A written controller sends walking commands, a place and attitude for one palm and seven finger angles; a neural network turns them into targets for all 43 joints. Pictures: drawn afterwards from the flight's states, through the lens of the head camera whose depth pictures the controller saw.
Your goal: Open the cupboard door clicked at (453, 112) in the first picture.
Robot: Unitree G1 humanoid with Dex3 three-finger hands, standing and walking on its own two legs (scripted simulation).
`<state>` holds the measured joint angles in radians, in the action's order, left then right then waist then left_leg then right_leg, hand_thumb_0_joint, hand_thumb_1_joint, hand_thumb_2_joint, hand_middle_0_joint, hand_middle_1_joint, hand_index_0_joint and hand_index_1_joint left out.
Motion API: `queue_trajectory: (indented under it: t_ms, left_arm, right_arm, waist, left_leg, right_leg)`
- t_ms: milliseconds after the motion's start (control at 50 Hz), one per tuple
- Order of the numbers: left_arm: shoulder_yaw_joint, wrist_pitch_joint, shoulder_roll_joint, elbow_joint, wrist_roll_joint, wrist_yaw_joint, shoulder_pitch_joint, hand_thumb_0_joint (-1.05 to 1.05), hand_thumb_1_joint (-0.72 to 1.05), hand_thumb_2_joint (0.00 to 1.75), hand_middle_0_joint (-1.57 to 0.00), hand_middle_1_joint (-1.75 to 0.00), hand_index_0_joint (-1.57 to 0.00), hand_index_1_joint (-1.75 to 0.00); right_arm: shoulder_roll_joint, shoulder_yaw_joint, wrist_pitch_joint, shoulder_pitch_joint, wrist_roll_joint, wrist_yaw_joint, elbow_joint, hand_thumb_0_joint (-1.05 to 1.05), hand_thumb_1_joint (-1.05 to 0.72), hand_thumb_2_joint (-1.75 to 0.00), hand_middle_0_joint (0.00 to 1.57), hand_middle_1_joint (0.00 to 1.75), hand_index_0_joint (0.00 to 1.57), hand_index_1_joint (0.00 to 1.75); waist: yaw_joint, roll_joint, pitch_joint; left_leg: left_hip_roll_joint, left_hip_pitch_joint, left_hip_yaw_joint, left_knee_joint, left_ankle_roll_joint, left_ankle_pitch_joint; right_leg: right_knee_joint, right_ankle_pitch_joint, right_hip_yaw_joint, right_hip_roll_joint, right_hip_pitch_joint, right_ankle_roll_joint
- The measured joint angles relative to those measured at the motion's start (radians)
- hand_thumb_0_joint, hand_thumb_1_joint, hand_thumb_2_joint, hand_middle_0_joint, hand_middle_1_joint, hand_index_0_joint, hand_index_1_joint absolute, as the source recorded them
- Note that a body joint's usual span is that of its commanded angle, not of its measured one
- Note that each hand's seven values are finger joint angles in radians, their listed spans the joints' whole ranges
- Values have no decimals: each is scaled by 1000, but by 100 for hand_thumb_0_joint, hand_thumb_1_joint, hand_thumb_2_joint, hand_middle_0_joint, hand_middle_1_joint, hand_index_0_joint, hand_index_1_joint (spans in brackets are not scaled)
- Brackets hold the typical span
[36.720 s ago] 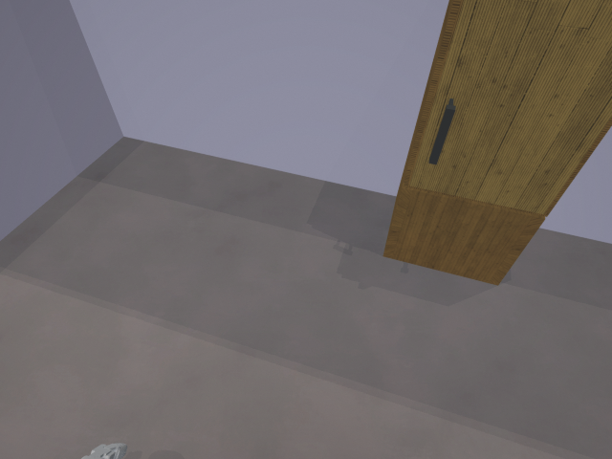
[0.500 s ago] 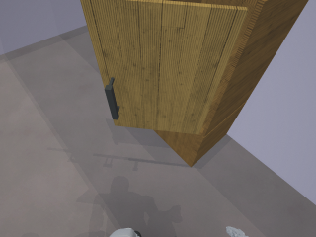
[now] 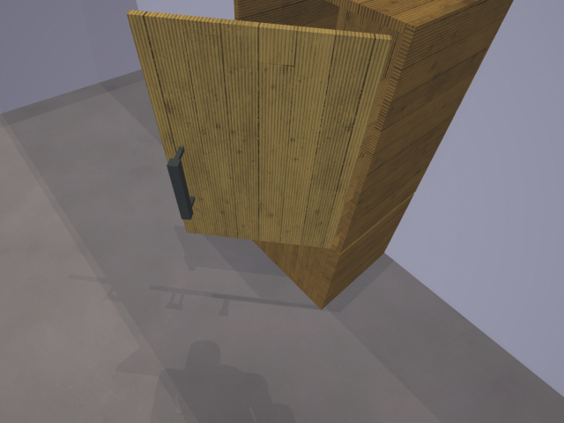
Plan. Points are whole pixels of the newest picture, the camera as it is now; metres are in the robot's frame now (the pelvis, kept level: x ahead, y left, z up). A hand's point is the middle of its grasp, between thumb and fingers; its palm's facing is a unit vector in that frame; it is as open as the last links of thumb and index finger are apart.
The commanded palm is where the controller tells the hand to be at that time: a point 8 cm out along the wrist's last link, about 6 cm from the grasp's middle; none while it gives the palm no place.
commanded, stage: come to a stop and stand still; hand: left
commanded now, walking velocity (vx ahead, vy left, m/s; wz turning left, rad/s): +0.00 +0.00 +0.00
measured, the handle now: (184, 184) +0.62 +0.26 -0.11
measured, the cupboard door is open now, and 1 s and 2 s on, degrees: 42 42 42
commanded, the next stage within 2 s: look again from close up in 0.12 s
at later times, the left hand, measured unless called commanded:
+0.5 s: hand out of the picture +0.03 +0.23 -0.16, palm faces +0.03 -0.96 -0.28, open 7.3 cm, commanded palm none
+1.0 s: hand out of the picture -0.02 +0.24 -0.17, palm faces +0.01 -0.97 -0.25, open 7.3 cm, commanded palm none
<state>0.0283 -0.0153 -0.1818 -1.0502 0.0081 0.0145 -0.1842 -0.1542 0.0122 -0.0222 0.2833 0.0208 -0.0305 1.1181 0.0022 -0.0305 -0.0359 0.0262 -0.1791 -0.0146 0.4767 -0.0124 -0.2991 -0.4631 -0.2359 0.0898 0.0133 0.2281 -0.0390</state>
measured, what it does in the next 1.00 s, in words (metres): stands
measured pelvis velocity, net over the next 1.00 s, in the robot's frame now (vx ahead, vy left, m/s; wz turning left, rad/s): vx -0.04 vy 0.03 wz -0.01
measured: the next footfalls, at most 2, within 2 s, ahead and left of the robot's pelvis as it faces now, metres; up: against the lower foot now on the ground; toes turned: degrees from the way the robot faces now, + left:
right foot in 1.48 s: +0.10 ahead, -0.08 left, +0.00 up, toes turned -8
left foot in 1.72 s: +0.17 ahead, +0.21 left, +0.00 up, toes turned +6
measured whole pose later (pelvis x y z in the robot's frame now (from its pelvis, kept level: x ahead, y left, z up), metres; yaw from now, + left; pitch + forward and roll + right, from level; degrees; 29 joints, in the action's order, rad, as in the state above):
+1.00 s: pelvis -0.04 +0.03 +0.00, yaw +0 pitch -3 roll +0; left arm 0.00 -0.02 -0.24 -1.06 0.03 0.01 -0.29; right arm -0.24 -0.01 -0.02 0.28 0.03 0.00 1.08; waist 0.01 -0.01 0.02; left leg -0.02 -0.19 -0.04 0.47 0.03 -0.27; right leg -0.44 -0.20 0.06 -0.03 0.23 0.00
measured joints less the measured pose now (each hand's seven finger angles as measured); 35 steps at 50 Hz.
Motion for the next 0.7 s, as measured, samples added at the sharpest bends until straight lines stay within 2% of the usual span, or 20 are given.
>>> queue_trajectory:
  t_ms: [180,260,340,480,700]
  left_arm:
    - [-12,3,8,-66,-1,-2,-34,0,92,89,-20,-30,-20,-30]
    - [-23,25,1,-14,10,1,-76,0,92,89,-20,-30,-20,-30]
    - [-15,27,-16,10,14,8,-105,0,91,89,-21,-30,-21,-30]
    - [-7,30,-72,25,11,6,-78,0,91,89,-20,-30,-21,-30]
    - [-21,23,-116,33,13,-11,-13,0,91,89,-20,-30,-20,-30]
  right_arm:
    - [28,-16,11,-8,-2,-6,22,1,-92,-90,20,30,20,30]
    - [-5,-5,28,-1,2,6,-45,2,-92,-90,20,30,20,30]
    - [-54,17,31,-2,0,2,-80,1,-91,-90,20,30,20,30]
    - [-113,19,34,-49,-1,7,-102,1,-91,-90,20,30,20,30]
    - [-143,-8,36,-108,3,26,-110,1,-90,-90,20,30,20,30]
  waist:
    - [1,24,11]
    - [-8,38,-2]
    - [-13,54,21]
    - [-2,36,36]
    - [7,25,39]
  left_leg:
    - [1,50,-6,-68,-6,34]
    - [0,11,-3,-10,-3,15]
    - [-2,-4,2,41,2,-14]
    - [-11,16,-5,37,12,-5]
    - [-32,23,-16,-23,29,61]
  right_leg:
    - [55,25,-6,5,-43,-6]
    - [-1,4,-2,0,-5,-9]
    - [-37,-18,2,-4,1,-7]
    - [-37,-7,-5,-12,-16,4]
    - [24,61,-16,-30,-23,22]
